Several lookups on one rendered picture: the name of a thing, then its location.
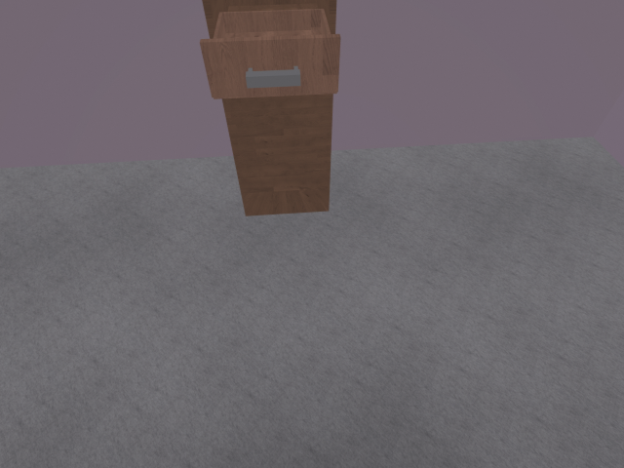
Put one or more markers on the handle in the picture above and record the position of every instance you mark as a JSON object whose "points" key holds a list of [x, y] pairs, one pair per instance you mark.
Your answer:
{"points": [[273, 78]]}

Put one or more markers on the drawer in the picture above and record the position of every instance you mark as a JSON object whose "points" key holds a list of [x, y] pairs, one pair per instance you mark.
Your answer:
{"points": [[272, 40]]}

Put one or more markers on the cabinet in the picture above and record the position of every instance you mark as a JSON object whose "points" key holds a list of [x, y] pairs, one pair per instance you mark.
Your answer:
{"points": [[282, 146]]}

